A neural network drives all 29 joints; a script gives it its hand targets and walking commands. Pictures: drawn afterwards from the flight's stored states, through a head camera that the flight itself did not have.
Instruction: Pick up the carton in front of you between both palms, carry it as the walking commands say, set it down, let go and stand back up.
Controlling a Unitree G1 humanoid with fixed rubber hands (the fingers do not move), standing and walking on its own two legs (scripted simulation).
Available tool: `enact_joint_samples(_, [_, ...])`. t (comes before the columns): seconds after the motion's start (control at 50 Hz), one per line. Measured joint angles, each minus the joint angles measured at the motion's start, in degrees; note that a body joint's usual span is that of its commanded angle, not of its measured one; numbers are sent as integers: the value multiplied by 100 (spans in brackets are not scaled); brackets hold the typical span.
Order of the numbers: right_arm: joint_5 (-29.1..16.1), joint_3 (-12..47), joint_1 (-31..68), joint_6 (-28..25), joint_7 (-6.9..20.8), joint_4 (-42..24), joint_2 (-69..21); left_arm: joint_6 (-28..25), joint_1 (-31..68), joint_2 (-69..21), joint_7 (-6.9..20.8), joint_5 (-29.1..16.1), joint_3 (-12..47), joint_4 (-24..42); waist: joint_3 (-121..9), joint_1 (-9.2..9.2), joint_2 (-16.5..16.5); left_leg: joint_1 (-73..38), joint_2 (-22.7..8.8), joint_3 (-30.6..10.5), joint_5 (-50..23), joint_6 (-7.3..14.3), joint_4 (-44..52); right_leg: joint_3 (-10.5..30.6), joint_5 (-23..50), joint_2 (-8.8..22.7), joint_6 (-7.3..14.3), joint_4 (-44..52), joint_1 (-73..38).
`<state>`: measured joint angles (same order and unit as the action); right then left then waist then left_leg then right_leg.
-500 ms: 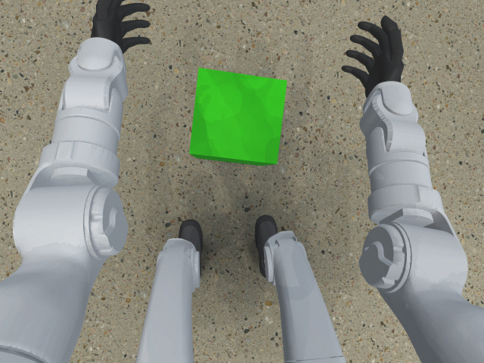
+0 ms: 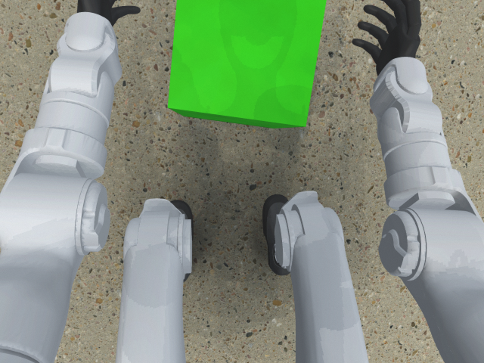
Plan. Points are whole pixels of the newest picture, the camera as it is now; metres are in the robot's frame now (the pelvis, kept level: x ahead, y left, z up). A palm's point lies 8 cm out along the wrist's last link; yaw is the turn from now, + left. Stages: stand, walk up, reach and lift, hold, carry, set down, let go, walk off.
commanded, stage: reach and lift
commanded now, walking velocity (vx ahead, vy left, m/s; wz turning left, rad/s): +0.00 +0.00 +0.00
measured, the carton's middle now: (239, 66) +0.52 -0.02 -0.32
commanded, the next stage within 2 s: none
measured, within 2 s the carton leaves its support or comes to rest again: leaves its support in 1.14 s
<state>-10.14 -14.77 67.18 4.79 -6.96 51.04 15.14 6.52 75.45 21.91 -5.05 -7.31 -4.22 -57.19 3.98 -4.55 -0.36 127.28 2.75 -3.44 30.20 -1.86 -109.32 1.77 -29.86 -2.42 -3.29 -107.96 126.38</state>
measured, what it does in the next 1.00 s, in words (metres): lowers itself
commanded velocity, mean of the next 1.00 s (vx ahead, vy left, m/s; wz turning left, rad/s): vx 0.00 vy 0.00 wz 0.00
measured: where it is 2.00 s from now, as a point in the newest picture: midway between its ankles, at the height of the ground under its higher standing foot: (229, 251)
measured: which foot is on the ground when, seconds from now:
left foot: down 0.00-1.00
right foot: down 0.00-1.00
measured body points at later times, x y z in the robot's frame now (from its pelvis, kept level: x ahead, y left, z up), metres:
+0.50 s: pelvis -0.01 +0.00 -0.08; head +0.37 +0.01 +0.17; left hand +0.56 +0.16 -0.26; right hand +0.53 -0.20 -0.26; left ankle +0.10 +0.12 -0.41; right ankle +0.11 -0.13 -0.41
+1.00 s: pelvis -0.01 +0.00 -0.07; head +0.36 +0.01 +0.17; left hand +0.56 +0.13 -0.26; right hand +0.53 -0.17 -0.26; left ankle +0.10 +0.12 -0.41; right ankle +0.11 -0.13 -0.41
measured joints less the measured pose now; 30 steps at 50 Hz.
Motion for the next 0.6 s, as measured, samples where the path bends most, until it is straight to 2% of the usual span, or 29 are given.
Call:
enact_joint_samples(0.16, [-66,148,838,-85,-30,822,71,-93,817,150,22,-149,188,-781,783,25,-52,394,-5,7,-36,-13,-777,-18,56,-24,-34,-758,395])
enact_joint_samples(0.26, [-168,304,1227,-237,-55,1173,120,-249,1086,271,6,-330,368,-1018,1334,40,-85,479,-39,21,12,-11,-1164,-30,27,-28,-34,-1136,491])
enact_joint_samples(0.44, [-435,632,1242,-386,-156,1173,191,-415,1034,269,-58,-593,578,-1014,1628,80,-104,384,-103,56,282,19,-1641,-69,-215,45,20,-1613,417])
enact_joint_samples(0.6, [-373,633,1208,-405,-144,1259,63,-437,1010,181,-46,-570,582,-1115,1411,71,-80,463,-91,54,262,22,-1626,-71,-197,54,18,-1594,490])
